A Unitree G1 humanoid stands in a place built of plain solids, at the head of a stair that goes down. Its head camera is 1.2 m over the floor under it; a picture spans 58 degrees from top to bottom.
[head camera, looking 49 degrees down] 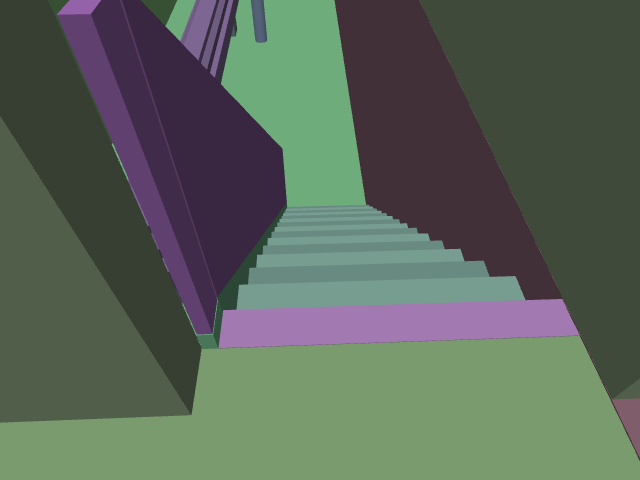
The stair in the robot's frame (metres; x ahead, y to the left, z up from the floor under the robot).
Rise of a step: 0.21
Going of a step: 0.24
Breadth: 1.11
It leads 2 degrees to the left of straight ahead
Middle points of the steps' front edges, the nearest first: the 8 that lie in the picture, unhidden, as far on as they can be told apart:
0.77 -0.24 0.00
1.01 -0.23 -0.21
1.26 -0.22 -0.41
1.50 -0.21 -0.62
1.74 -0.20 -0.83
1.99 -0.19 -1.04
2.23 -0.19 -1.24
2.47 -0.18 -1.45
